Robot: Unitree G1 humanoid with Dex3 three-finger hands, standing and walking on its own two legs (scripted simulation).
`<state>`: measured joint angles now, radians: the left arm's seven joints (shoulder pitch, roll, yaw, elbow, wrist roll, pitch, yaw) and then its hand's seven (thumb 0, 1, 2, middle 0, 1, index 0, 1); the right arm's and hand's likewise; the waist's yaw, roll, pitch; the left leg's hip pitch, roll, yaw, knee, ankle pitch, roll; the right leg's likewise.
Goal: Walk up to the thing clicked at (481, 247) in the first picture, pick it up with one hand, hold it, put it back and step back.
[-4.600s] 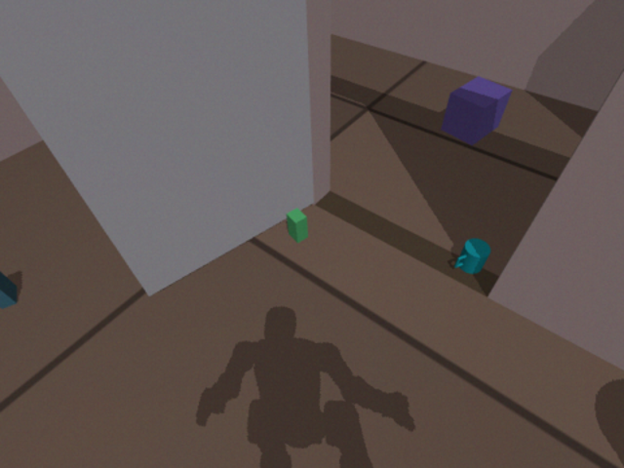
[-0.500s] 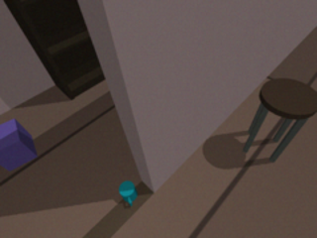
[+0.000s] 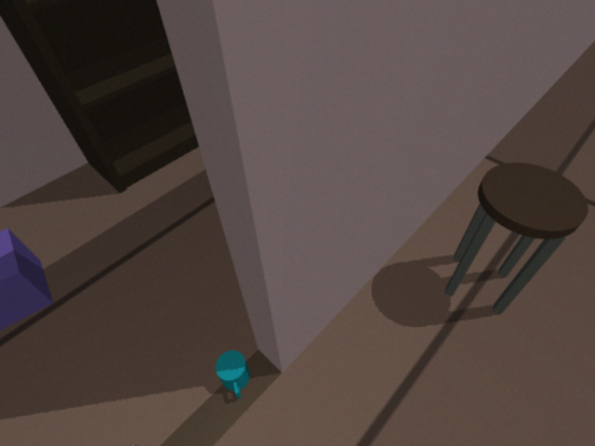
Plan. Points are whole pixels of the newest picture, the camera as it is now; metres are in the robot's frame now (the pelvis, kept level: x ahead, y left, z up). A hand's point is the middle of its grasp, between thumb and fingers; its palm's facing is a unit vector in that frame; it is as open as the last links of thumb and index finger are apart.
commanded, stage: walk up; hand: left
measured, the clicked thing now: (234, 376) +0.44 +0.27 -0.73
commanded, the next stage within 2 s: stand in 0.84 s
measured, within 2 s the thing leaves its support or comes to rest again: neither
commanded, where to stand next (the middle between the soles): +0.09 +0.01 m, yaw +3 degrees
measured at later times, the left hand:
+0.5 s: hand out of the picture +0.10 +0.25 -0.15, palm faces -0.02 -0.93 -0.36, open 7.4 cm
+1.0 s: hand out of the picture +0.10 +0.25 -0.15, palm faces -0.02 -0.94 -0.35, open 7.4 cm
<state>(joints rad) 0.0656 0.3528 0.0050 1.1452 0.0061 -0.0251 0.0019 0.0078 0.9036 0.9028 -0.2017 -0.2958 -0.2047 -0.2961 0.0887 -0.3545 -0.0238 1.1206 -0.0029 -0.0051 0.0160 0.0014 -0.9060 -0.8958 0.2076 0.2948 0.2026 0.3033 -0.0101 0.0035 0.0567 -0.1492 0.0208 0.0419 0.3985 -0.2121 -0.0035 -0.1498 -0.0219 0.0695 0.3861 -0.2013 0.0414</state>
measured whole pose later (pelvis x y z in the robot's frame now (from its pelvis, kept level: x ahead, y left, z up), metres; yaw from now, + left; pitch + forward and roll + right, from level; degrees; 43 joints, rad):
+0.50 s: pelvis +0.01 +0.00 +0.00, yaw +0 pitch -2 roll +0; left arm 0.07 0.34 0.01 1.15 0.02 -0.02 0.01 0.01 0.90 0.90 -0.20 -0.30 -0.20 -0.30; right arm 0.08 -0.35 -0.03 1.14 0.00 0.01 0.02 0.00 -0.91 -0.90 0.21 0.29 0.20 0.30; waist -0.01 0.02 0.05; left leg -0.11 0.02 0.04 0.35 -0.21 0.00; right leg -0.11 -0.03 0.07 0.34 -0.20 0.04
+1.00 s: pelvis +0.01 +0.00 +0.00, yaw +1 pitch -2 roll +0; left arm 0.07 0.35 0.01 1.13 0.01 -0.01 0.00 0.01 0.90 0.90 -0.20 -0.30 -0.20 -0.30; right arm 0.08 -0.34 -0.03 1.14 0.00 0.00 0.01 0.00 -0.91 -0.90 0.21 0.29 0.20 0.30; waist -0.02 0.00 0.06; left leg -0.10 0.02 0.03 0.32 -0.19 -0.01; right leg -0.11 -0.03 0.06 0.33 -0.19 0.04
